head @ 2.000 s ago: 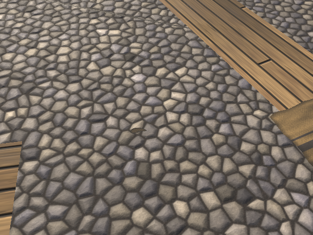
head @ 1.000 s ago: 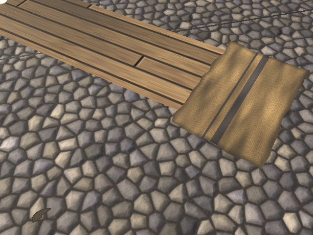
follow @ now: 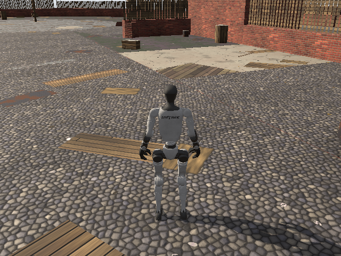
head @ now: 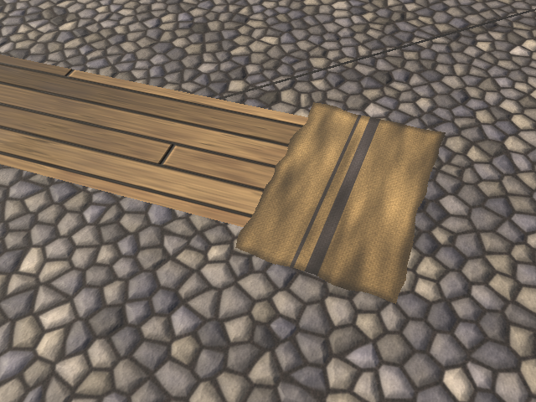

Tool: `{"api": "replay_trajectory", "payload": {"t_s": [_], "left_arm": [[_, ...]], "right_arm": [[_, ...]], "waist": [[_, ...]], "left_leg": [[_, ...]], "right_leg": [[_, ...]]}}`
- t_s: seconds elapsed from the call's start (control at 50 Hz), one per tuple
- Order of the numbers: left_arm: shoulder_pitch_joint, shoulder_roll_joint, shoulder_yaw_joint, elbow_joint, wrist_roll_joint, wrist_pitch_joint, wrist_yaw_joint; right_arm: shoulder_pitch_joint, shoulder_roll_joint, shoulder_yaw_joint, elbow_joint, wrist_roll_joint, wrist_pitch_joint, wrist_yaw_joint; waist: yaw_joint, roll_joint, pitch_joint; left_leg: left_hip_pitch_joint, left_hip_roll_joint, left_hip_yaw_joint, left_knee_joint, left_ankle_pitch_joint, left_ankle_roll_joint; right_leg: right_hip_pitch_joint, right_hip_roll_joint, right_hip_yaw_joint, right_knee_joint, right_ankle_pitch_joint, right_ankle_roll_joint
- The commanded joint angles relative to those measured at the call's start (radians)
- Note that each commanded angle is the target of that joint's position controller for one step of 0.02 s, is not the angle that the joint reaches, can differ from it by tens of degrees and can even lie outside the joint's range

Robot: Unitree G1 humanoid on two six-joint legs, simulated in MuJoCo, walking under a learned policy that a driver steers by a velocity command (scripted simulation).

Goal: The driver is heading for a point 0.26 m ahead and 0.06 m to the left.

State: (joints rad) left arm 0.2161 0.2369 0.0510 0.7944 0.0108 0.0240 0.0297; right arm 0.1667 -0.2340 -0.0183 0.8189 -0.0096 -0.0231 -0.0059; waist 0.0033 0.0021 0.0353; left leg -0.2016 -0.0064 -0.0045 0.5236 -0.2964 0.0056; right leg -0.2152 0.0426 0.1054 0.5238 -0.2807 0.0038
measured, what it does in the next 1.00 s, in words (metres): stands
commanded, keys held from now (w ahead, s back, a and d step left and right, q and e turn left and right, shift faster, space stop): no key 1.00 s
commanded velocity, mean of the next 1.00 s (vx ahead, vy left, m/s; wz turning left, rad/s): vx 0.00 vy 0.00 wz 0.00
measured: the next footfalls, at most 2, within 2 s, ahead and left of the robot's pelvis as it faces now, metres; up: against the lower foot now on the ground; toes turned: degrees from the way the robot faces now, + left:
right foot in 1.48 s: +0.10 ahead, -0.12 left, +0.00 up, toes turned -1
left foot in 1.78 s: +0.13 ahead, +0.11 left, +0.00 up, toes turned +0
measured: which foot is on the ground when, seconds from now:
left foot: down 0.00-1.00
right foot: down 0.00-1.00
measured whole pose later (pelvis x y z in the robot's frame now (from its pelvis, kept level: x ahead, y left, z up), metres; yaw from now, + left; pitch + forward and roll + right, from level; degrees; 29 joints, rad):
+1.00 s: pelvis +0.00 +0.02 +0.00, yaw +1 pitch -1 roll +0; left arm 0.23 0.21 0.03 1.11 0.00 0.01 0.05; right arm 0.24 -0.22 0.00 1.04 0.00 -0.02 -0.02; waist -0.01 0.00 0.04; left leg -0.18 -0.04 0.00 0.46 -0.26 0.04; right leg -0.18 0.00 0.11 0.45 -0.24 0.04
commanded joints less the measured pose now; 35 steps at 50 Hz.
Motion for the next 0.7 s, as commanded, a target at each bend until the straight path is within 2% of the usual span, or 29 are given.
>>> {"api": "replay_trajectory", "payload": {"t_s": [0.02, 0.4, 0.7], "left_arm": [[-0.005, 0.107, 0.026, -0.039, -0.001, -0.012, 0.008], [0.008, 0.096, 0.023, 0.139, -0.006, -0.014, 0.021], [0.025, 0.087, 0.007, 0.248, -0.009, -0.019, 0.024]], "right_arm": [[-0.014, -0.113, -0.025, -0.039, 0.001, -0.013, -0.003], [0.026, -0.118, -0.015, 0.107, 0.005, -0.012, -0.011], [0.066, -0.112, -0.006, 0.171, 0.007, -0.005, -0.016]], "waist": [[-0.004, -0.004, -0.041], [-0.007, 0.002, -0.011], [-0.009, 0.002, 0.001]], "left_leg": [[-0.018, 0.061, -0.064, -0.100, 0.140, 0.023], [-0.014, 0.048, -0.066, -0.151, 0.121, 0.036], [-0.004, 0.041, -0.068, -0.166, 0.128, 0.045]], "right_leg": [[0.032, -0.059, 0.056, -0.069, 0.214, -0.017], [0.055, -0.053, 0.027, -0.104, 0.207, 0.002], [0.038, -0.052, 0.007, -0.122, 0.188, 0.009]]}}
